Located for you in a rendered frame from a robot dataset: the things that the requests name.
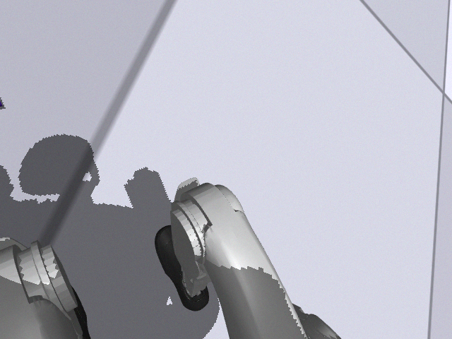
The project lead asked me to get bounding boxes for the right robot foot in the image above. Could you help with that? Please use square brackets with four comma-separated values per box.
[155, 225, 209, 311]

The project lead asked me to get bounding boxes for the right robot hand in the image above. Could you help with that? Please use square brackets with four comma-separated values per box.
[292, 304, 341, 339]

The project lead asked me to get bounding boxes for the left robot foot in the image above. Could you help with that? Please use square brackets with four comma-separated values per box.
[71, 286, 91, 339]

